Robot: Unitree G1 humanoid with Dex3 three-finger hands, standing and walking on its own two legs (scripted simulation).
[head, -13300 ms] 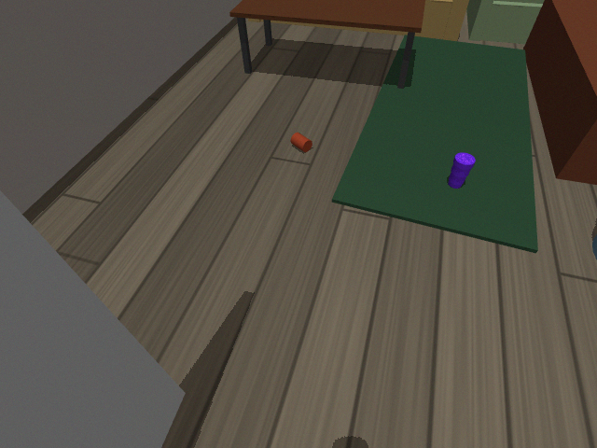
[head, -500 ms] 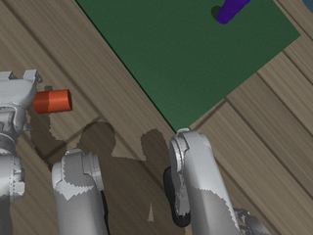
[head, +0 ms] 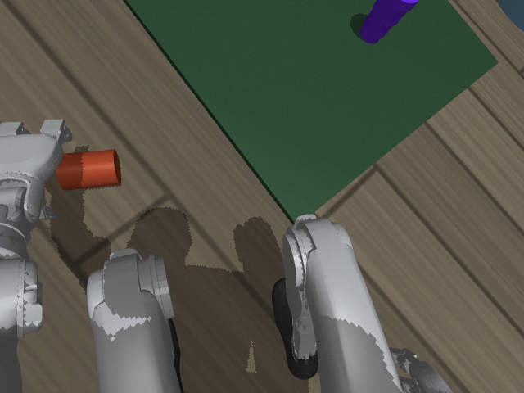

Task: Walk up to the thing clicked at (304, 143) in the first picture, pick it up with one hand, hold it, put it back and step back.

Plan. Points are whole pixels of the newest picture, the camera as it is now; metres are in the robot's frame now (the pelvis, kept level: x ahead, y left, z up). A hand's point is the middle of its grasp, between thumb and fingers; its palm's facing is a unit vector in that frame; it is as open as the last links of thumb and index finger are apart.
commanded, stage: rise first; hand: left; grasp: from above
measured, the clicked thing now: (90, 169) +0.51 +0.26 -0.29
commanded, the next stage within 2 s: approach in 0.12 s
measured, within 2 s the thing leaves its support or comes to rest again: neither
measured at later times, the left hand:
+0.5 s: hand (60, 166) +0.47 +0.27 -0.17, palm faces -0.44 -0.02 -0.90, open 13.1 cm
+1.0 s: hand (54, 167) +0.47 +0.27 -0.17, palm faces -0.49 -0.03 -0.87, open 12.5 cm
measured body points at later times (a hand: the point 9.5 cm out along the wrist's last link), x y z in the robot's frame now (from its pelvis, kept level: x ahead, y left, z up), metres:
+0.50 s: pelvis +0.00 +0.00 +0.00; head +0.23 +0.08 +0.37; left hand +0.49 +0.27 -0.12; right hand +0.05 -0.27 -0.10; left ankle +0.08 +0.13 -0.29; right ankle +0.10 -0.14 -0.29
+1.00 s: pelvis +0.00 +0.00 +0.00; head +0.24 +0.06 +0.37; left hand +0.49 +0.27 -0.12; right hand +0.03 -0.27 -0.11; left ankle +0.08 +0.13 -0.29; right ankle +0.10 -0.14 -0.29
